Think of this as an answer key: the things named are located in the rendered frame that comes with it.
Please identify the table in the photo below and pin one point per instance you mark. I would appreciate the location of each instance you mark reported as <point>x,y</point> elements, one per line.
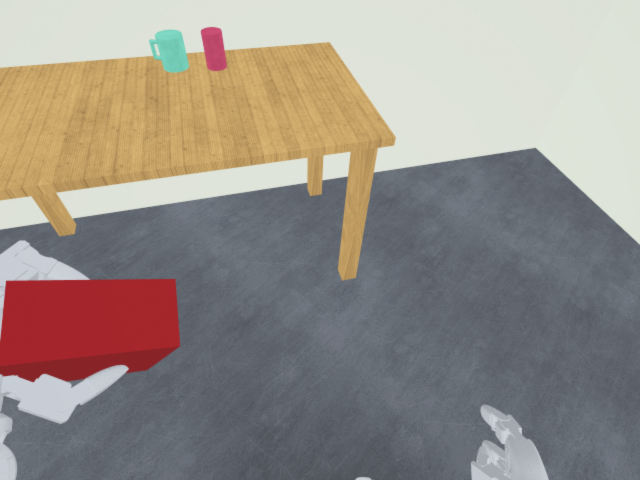
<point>79,125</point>

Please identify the right robot hand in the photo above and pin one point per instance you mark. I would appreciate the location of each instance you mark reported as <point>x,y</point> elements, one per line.
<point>519,461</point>

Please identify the left robot hand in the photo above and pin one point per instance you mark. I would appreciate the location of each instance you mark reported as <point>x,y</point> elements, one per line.
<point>47,397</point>

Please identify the sponge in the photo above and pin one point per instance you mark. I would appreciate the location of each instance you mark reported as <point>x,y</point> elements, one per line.
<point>72,329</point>

